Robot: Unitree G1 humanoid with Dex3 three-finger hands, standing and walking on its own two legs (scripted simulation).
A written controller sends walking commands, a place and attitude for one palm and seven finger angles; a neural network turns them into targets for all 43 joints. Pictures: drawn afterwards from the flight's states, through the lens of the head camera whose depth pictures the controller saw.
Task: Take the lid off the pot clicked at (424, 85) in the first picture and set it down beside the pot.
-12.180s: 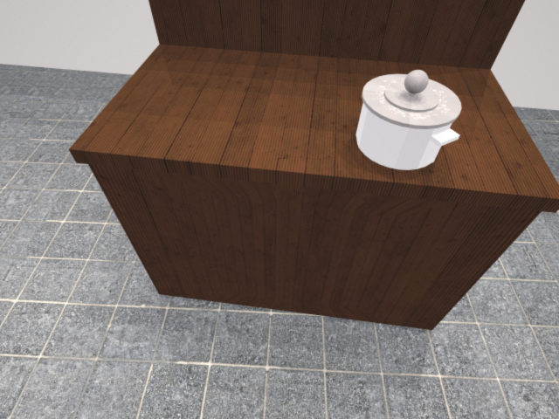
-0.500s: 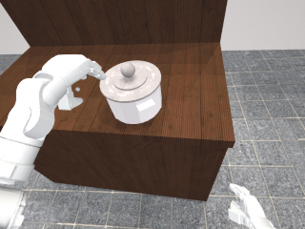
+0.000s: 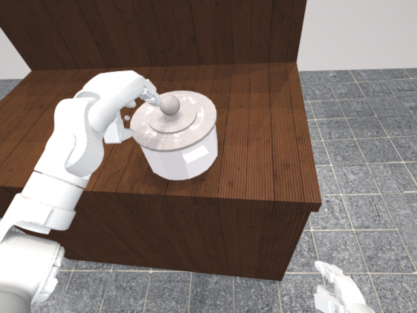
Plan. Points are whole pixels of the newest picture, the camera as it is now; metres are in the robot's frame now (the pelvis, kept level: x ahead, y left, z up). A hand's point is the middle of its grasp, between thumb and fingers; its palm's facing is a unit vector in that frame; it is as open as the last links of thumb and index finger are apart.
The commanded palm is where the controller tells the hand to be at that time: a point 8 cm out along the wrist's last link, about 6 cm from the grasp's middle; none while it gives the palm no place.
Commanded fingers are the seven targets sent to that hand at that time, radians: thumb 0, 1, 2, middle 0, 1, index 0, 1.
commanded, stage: move the open hand above the knob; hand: left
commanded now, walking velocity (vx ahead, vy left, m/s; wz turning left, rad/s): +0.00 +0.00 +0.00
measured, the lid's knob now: (169, 105) +0.50 +0.12 +0.13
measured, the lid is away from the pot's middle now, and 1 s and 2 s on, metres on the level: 0.00 0.00 0.00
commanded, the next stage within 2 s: lower the open fingers around the knob in 1.38 s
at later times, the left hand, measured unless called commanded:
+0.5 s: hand (152, 83) +0.47 +0.13 +0.21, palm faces -0.23 -0.07 -0.97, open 10.1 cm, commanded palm +0.45 +0.13 +0.28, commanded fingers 0.00 -0.35 1.54 -0.84 -0.08 -0.84 -0.08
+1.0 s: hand (159, 80) +0.48 +0.12 +0.21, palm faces -0.23 -0.03 -0.97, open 10.1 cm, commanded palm +0.46 +0.13 +0.28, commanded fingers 0.00 -0.35 1.54 -0.84 -0.08 -0.84 -0.08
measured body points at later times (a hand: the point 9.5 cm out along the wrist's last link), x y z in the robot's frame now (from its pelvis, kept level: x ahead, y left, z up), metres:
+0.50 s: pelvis +0.00 +0.00 +0.00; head +0.04 -0.04 +0.45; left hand +0.47 +0.13 +0.27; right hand +0.14 -0.25 -0.13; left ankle +0.02 +0.11 -0.75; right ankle +0.00 -0.13 -0.75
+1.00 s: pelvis +0.02 +0.00 +0.00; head +0.05 -0.04 +0.45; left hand +0.49 +0.12 +0.26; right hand +0.13 -0.26 -0.13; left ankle +0.02 +0.11 -0.75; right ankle +0.00 -0.13 -0.75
